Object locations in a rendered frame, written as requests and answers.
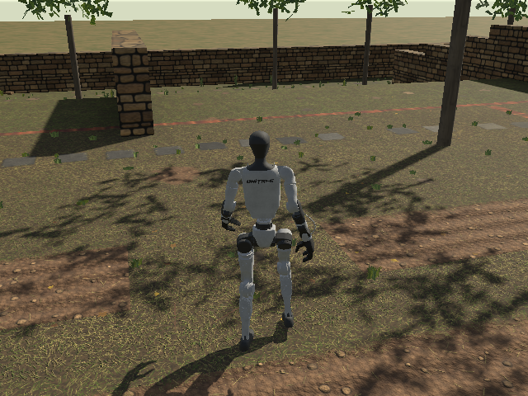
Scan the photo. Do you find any robot left foot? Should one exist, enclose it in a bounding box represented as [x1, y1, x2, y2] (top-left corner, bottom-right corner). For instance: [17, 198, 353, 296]
[239, 328, 254, 351]

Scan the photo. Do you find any left robot hand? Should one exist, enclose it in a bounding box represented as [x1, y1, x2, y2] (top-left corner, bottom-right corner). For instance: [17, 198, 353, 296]
[222, 217, 241, 231]

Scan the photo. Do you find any robot right forearm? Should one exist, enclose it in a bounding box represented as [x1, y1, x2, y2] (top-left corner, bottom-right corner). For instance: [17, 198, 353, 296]
[292, 200, 312, 242]

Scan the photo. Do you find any right robot upper arm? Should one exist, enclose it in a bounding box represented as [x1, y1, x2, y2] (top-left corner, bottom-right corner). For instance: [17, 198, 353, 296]
[278, 166, 299, 213]

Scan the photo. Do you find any robot right foot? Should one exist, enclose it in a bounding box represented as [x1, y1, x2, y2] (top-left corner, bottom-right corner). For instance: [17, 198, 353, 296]
[282, 311, 294, 328]

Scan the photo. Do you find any left robot upper arm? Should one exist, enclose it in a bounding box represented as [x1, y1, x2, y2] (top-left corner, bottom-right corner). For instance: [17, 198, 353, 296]
[223, 167, 244, 212]

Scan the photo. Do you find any right robot hand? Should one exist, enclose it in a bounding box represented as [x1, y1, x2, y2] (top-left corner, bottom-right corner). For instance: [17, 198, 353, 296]
[295, 238, 314, 262]

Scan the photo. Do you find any robot left forearm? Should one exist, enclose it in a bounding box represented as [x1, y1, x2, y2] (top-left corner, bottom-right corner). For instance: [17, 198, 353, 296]
[221, 200, 233, 224]

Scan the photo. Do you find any robot foot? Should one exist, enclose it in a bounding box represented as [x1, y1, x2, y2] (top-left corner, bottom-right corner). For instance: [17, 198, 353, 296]
[239, 328, 254, 351]
[282, 311, 294, 328]

